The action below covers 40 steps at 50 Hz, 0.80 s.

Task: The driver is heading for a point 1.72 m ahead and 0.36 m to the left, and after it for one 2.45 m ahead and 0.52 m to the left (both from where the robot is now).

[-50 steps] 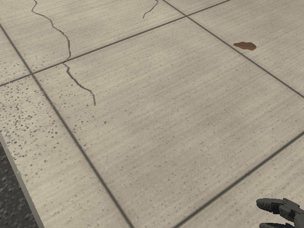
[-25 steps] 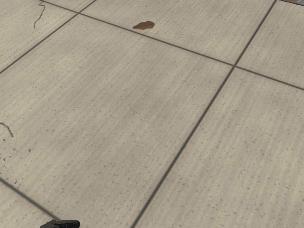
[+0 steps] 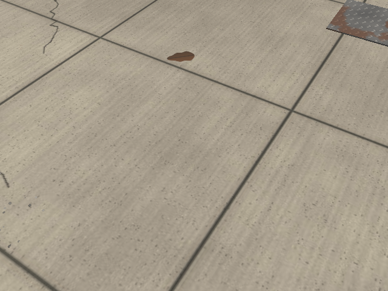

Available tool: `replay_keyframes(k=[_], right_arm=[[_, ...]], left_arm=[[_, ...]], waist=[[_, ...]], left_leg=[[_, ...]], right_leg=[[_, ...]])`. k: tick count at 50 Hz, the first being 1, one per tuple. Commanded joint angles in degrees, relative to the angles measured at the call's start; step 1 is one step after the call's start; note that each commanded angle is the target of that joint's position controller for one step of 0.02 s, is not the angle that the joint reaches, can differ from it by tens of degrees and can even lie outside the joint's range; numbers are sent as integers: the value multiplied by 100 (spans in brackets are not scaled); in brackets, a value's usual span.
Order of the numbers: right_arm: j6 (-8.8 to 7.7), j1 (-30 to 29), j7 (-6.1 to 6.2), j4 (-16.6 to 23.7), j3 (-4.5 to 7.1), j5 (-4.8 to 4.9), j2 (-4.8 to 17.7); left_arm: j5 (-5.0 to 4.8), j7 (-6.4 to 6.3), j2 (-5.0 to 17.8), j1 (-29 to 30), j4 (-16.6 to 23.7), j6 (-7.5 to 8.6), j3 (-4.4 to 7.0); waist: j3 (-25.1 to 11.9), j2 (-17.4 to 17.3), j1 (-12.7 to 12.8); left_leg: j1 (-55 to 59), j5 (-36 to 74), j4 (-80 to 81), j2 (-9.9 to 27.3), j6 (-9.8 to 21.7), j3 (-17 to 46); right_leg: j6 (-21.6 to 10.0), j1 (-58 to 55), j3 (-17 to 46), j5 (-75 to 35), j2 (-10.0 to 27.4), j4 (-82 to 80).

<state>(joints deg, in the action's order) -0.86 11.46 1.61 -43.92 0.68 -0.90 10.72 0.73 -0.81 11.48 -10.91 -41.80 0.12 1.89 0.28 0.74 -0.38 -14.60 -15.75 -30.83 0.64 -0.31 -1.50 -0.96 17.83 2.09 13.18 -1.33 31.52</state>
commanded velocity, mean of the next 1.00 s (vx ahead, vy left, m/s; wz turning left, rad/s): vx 0.04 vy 0.00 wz -0.01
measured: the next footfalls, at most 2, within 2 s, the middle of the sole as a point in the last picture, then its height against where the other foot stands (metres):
left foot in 1.46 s outside the picture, level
right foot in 1.96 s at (240, 234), level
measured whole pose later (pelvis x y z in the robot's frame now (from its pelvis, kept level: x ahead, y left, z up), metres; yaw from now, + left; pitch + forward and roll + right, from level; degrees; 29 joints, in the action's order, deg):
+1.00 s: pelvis +0.05 -0.01 +0.02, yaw +0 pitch +0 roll +0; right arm -4.9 19.4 1.7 -56.4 3.1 -1.9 13.4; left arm 3.7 0.7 14.0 -15.5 -57.0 3.6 4.2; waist -0.7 -0.9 -2.3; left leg -4.2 -14.1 -17.6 2.2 2.7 -1.3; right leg -3.3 12.6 -0.6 24.3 -0.3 32.4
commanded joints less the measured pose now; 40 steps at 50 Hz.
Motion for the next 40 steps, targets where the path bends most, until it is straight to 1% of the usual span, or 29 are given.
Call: replay_keyframes(k=[1, 3, 4, 8, 18, 28, 39, 40], right_arm=[[-92, -91, 11, 310, 136, 12, 571], [-95, -66, 1, 257, 130, 16, 564], [-84, -52, -8, 228, 113, -1, 535], [-66, 21, -17, 101, 103, 12, 543], [-61, 194, 14, -306, 89, 31, 587], [-63, 352, 21, -781, 74, 44, 646], [-36, 514, 21, -1229, 21, 47, 633], [-27, 655, 22, -1331, 16, 59, 601]], left_arm=[[-2, -21, 432, 321, 364, 118, 97], [-5, -34, 451, 261, 291, 120, 99], [-23, -42, 455, 226, 233, 119, 99], [-27, -72, 489, 147, 88, 110, 97], [-41, -130, 525, 91, -332, 75, 84], [-62, -176, 586, 59, -896, 40, 73], [-75, -197, 632, -12, -1443, 9, 23], [-82, -194, 600, -135, -1543, 3, 12]], waist=[[-177, 23, -66], [-193, 42, -57], [-193, 70, -54], [-195, 25, -41], [-132, -52, -30], [-46, -61, -37], [52, -76, -30], [-81, -95, -30]], left_leg=[[-175, -170, 709, 265, 261, 356], [-176, -77, 704, 248, 264, 333], [-165, 11, 668, 237, 260, 306], [-178, 137, 674, 210, 256, 274], [-160, 323, 757, 180, 246, 238], [-54, 442, 920, 168, 246, 215], [67, 497, 1078, 139, 249, 188], [125, -126, 1101, 85, 283, 141]], right_leg=[[-298, -183, 478, 73, 301, -625], [-299, -252, 480, -71, 309, -609], [-287, -290, 470, -197, 319, -584], [-298, -394, 464, -416, 325, -549], [-311, -572, 413, -713, 302, -581], [-286, -735, 351, -861, 272, -745], [-251, -787, 279, -870, 246, -904], [-262, -828, 187, -178, 158, -889]])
